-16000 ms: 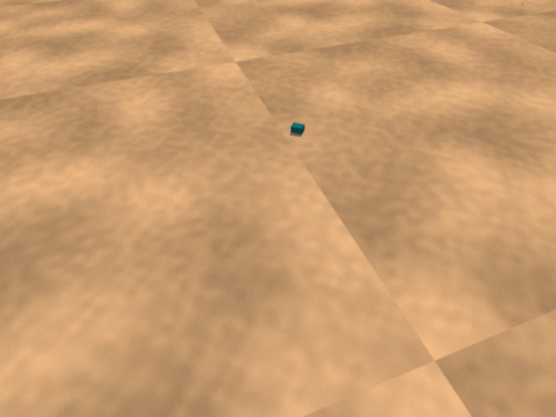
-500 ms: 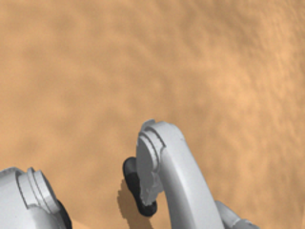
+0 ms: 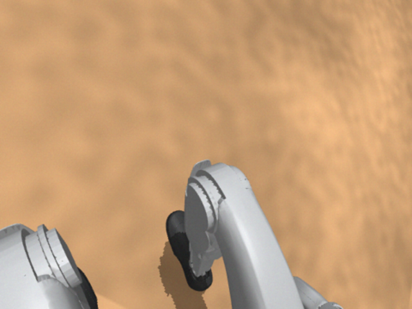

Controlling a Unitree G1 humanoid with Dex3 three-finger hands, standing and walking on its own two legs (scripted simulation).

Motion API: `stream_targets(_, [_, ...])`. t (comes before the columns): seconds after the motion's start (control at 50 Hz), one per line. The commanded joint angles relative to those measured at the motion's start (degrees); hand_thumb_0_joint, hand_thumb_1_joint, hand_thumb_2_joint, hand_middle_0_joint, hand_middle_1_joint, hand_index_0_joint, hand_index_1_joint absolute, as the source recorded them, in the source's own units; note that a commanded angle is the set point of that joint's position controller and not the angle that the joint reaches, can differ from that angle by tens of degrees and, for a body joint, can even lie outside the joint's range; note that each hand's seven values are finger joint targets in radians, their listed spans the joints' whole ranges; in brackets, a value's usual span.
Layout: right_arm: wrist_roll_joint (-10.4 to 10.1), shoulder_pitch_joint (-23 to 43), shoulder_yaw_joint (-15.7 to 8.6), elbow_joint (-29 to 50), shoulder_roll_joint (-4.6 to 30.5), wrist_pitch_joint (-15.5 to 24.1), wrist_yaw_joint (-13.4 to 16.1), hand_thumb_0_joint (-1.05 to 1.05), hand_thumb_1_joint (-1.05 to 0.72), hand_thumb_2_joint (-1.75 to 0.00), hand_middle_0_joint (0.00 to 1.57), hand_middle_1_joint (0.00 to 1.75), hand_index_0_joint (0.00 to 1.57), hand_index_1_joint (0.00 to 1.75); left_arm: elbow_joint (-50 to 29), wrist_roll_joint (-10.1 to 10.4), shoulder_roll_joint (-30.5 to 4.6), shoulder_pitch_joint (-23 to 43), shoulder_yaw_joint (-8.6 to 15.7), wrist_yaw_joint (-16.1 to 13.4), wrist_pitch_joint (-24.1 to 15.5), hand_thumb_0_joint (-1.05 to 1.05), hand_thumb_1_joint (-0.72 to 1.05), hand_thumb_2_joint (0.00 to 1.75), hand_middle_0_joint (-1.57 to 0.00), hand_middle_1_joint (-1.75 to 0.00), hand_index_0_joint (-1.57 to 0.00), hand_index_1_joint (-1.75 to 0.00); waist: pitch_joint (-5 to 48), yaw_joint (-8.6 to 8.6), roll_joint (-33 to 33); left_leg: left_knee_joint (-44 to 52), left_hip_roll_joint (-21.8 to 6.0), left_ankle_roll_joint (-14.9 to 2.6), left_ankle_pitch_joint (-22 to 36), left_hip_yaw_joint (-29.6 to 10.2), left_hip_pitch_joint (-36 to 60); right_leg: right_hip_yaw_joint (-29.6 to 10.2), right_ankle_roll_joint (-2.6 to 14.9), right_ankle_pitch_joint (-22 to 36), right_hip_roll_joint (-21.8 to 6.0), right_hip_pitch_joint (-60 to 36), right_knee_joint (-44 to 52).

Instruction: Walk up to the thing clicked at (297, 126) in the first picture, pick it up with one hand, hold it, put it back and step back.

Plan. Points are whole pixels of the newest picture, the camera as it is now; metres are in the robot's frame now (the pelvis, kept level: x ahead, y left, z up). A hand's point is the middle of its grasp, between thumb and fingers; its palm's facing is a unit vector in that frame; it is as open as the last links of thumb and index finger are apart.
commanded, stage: close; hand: left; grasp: from above
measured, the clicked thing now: out of the picture +0.46 +0.32 -0.27
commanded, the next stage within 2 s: settle in 0.58 s
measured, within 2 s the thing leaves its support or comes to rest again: leaves its support in 0.90 s
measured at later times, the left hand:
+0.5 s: hand out of the picture +0.45 +0.32 -0.24, palm faces -0.47 -0.10 -0.88, open 8.1 cm
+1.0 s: hand out of the picture +0.46 +0.32 -0.22, palm faces -0.41 -0.08 -0.91, open 8.1 cm
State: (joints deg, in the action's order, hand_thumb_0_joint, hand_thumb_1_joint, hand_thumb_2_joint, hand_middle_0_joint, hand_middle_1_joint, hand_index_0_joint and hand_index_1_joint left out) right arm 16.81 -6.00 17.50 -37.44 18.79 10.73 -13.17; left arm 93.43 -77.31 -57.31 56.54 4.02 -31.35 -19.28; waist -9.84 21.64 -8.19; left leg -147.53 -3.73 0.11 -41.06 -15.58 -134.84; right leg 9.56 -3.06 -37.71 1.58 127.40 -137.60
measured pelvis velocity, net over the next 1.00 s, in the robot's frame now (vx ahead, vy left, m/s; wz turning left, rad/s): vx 0.00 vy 0.00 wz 0.01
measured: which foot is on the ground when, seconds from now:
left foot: down 0.00-1.00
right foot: down 0.00-1.00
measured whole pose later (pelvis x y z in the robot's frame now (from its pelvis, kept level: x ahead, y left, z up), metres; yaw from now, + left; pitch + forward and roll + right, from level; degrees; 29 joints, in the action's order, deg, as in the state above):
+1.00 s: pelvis +0.00 +0.00 +0.00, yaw +1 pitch +29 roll -13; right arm 15.2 -8.3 12.7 -37.8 18.4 10.6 -13.8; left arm 87.4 -77.7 -54.0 55.1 8.1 -30.0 -14.9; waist -5.8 21.1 -5.7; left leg -146.8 -3.3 0.1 -41.1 -14.3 -136.6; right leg 8.6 -2.9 -38.4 1.1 129.4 -137.7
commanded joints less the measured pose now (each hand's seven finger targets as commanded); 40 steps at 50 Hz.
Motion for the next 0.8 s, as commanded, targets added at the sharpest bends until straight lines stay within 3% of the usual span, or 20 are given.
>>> stream_targets(0.0, [0.5,-8.4,-6.2,-0.8,18.6,0.4,0.4,0.00,-0.89,-0.89,0.20,0.30,0.20,0.30,-5.5,-0.1,-10.9,14.0,0.2,-5.4,-0.2,0.00,0.46,0.31,-0.67,-0.57,-0.77,-0.46,35.7,2.65,30.4,15.0,0.1,-0.10,12.4,6.5,28.3,6.4,3.74,13.8,3.3,-17.8,11.3])
stream_targets(0.04, [0.7,-8.6,-6.6,-0.9,19.3,0.7,0.5,0.00,-0.89,-0.90,0.20,0.30,0.20,0.30,-4.7,-0.5,-10.5,14.8,-0.4,-6.5,0.8,0.00,0.50,0.28,-0.70,-0.56,-0.80,-0.45,35.0,3.30,29.4,15.1,0.2,-0.34,10.9,6.9,26.9,5.8,3.79,13.0,3.4,-17.7,11.8])
stream_targets(0.08, [0.5,-8.8,-6.9,-1.3,19.4,1.2,0.5,0.00,-0.89,-0.89,0.20,0.30,0.20,0.30,-7.2,-0.4,-10.7,17.1,-0.5,-7.3,1.8,0.00,0.53,0.30,-0.75,-0.52,-0.84,-0.43,36.5,2.83,29.9,15.5,0.3,-0.42,11.4,6.8,27.7,5.7,3.81,13.3,3.5,-17.9,12.7])
stream_targets(0.16, [0.0,-8.8,-7.1,-2.0,19.5,2.3,0.1,0.00,-0.89,-0.90,0.20,0.30,0.20,0.30,-2.6,0.8,-8.0,16.2,-2.2,-7.2,4.3,0.00,0.58,0.28,-0.82,-0.44,-0.89,-0.37,34.8,3.48,28.8,15.8,0.2,-0.25,10.1,6.2,26.8,6.2,3.73,12.4,3.2,-15.8,12.1])
stream_targets(0.18, [0.1,-9.0,-7.0,-1.3,19.8,2.6,-0.1,0.00,-0.89,-0.90,0.20,0.30,0.20,0.30,-1.7,1.2,-10.2,15.7,-0.1,-6.8,4.7,0.00,0.60,0.27,-0.83,-0.43,-0.91,-0.35,34.3,3.99,28.7,15.6,0.1,-0.33,10.0,6.2,26.8,6.1,3.69,12.6,3.1,-16.6,11.8])
stream_targets(0.24, [-0.6,-9.2,-7.1,-1.2,19.5,2.6,0.1,0.00,-0.89,-0.90,0.20,0.30,0.20,0.30,-5.2,1.0,-13.0,18.6,1.7,-6.0,5.0,0.00,0.59,0.23,-0.85,-0.38,-0.92,-0.31,38.7,2.56,31.8,15.5,0.1,-0.30,13.0,6.6,28.7,5.3,3.93,14.8,3.1,-18.8,11.6])
stream_targets(0.28, [-0.6,-9.7,-7.0,-1.2,19.2,2.3,-0.1,0.00,-0.89,-0.90,0.20,0.30,0.20,0.30,-2.0,1.2,-12.5,15.9,2.4,-5.1,5.4,0.00,0.59,0.20,-0.86,-0.35,-0.92,-0.28,38.0,2.61,30.9,15.4,0.1,-0.24,13.6,6.5,28.2,5.4,3.93,15.3,3.1,-18.9,11.0])
stream_targets(0.32, [-0.6,-9.4,-6.5,-1.2,18.5,1.8,0.0,0.00,-0.89,-0.90,0.20,0.30,0.20,0.30,-0.8,1.7,-11.2,15.9,1.9,-3.9,4.9,0.00,0.61,0.18,-0.86,-0.34,-0.93,-0.27,36.1,3.47,29.1,15.0,0.3,-0.59,12.7,6.9,26.1,5.6,3.69,14.8,3.3,-18.6,11.7])
stream_targets(0.36, [-0.4,-9.5,-6.7,-0.9,18.9,1.6,0.0,0.00,-0.89,-0.90,0.20,0.30,0.20,0.30,-1.8,1.3,-10.9,15.7,0.9,-2.7,4.5,0.00,0.61,0.16,-0.88,-0.32,-0.95,-0.25,36.0,3.57,30.8,14.9,0.4,-0.50,13.3,7.1,27.2,5.4,3.70,15.2,3.0,-18.8,11.4])
stream_targets(0.38, [-0.5,-9.1,-6.3,-0.8,18.4,1.4,0.1,0.00,-0.89,-0.90,0.20,0.30,0.20,0.30,-3.2,1.8,-12.1,16.4,1.8,-2.5,4.0,0.00,0.63,0.18,-0.89,-0.32,-0.96,-0.25,36.8,2.84,30.3,15.2,0.4,-0.48,13.0,6.8,27.2,5.7,3.73,14.9,3.1,-19.0,11.7])
stream_targets(0.4, [-0.6,-9.1,-7.0,-0.5,19.2,1.3,0.1,0.00,-0.89,-0.90,0.20,0.30,0.20,0.30,-1.3,1.3,-10.8,14.7,0.5,-1.8,4.2,0.00,0.64,0.18,-0.90,-0.32,-0.97,-0.25,35.3,3.32,30.5,15.1,0.5,-0.51,12.1,7.2,27.0,5.2,3.83,14.1,2.9,-18.3,11.4])
stream_targets(0.42, [-0.6,-9.8,-6.5,-0.4,18.7,0.9,0.1,0.00,-0.89,-0.90,0.20,0.30,0.20,0.30,-4.1,1.7,-11.9,16.5,1.6,-1.7,3.5,0.00,0.65,0.18,-0.92,-0.30,-0.98,-0.24,36.4,3.07,30.3,15.6,0.5,-0.43,12.9,6.8,27.4,6.0,3.72,14.5,3.0,-18.7,11.7])
stream_targets(0.46, [-0.4,-9.4,-6.1,0.2,18.7,0.6,0.1,0.00,-0.89,-0.90,0.20,0.30,0.20,0.30,-3.0,1.5,-10.6,15.2,0.6,-1.1,2.7,0.00,0.69,0.20,-0.96,-0.29,-1.01,-0.24,35.2,3.46,28.9,15.2,0.6,-0.44,12.6,6.5,27.1,6.3,3.79,14.0,2.8,-17.8,11.5])
stream_targets(0.52, [-0.5,-9.5,-6.1,0.4,18.3,0.3,0.1,0.00,-0.89,-0.90,0.20,0.30,0.20,0.30,-3.4,1.3,-10.5,14.5,0.2,-0.9,1.8,0.00,0.72,0.24,-1.00,-0.28,-1.04,-0.24,36.1,2.81,29.9,15.2,0.5,-0.27,12.8,6.6,28.2,5.9,3.85,14.1,2.9,-18.1,11.0])
stream_targets(0.58, [-0.6,-10.5,-6.4,0.0,18.7,-0.2,0.5,0.00,-0.89,-0.90,0.20,0.30,0.20,0.30,-6.9,1.1,-13.0,16.1,2.0,-1.7,1.1,0.00,0.75,0.27,-1.05,-0.25,-1.07,-0.23,38.5,2.25,31.3,15.8,0.5,-0.16,13.5,6.4,29.2,6.1,4.00,14.5,3.0,-18.7,11.4])
stream_targets(0.62, [-0.1,-10.2,-6.0,0.1,18.2,-0.1,0.2,0.00,-0.89,-0.90,0.20,0.30,0.20,0.30,-4.7,1.0,-9.6,15.2,0.3,-1.8,1.0,0.00,0.77,0.28,-1.06,-0.25,-1.08,-0.23,35.7,3.29,29.9,15.3,0.5,-0.21,12.7,6.4,27.8,6.5,3.75,14.1,3.1,-17.3,11.1])
stream_targets(0.64, [-0.3,-10.6,-6.2,-0.2,18.3,-0.3,0.4,0.00,-0.89,-0.90,0.20,0.30,0.20,0.30,-6.9,0.8,-11.9,16.4,1.3,-2.3,0.7,0.00,0.78,0.29,-1.07,-0.24,-1.09,-0.22,38.1,2.73,30.9,15.4,0.4,-0.29,13.0,6.5,28.5,6.0,3.78,14.4,3.4,-18.8,11.5])
stream_targets(0.72, [-0.2,-10.6,-6.1,-0.1,17.8,0.0,0.2,0.00,-0.90,-0.90,0.20,0.30,0.20,0.30,-5.4,0.1,-11.2,15.4,1.0,-3.1,1.5,0.00,0.85,0.33,-1.17,-0.30,-1.20,-0.27,36.5,3.00,29.6,14.6,0.5,-0.55,12.1,6.9,26.8,5.5,3.69,14.0,3.1,-18.1,11.2])
stream_targets(0.78, [-0.6,-11.3,-7.8,-0.4,19.0,0.3,0.5,0.00,-0.91,-0.90,0.20,0.30,0.20,0.30,-10.8,0.2,-14.2,18.2,3.5,-3.5,2.0,0.00,0.89,0.34,-1.21,-0.30,-1.24,-0.27,39.4,1.98,32.9,15.4,0.5,-0.38,12.4,7.1,28.6,5.3,4.12,13.8,2.9,-17.3,11.3])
